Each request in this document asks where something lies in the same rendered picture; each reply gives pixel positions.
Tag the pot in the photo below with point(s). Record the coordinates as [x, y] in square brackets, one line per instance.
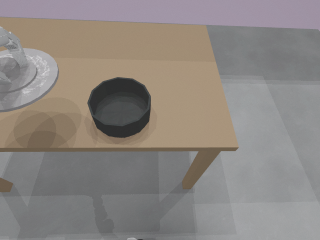
[120, 107]

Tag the lid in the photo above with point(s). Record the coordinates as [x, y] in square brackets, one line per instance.
[31, 83]

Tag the knob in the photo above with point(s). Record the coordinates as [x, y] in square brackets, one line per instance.
[9, 66]

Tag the left robot hand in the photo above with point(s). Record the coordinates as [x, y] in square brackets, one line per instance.
[12, 43]

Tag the table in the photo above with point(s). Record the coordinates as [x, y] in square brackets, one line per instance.
[175, 62]

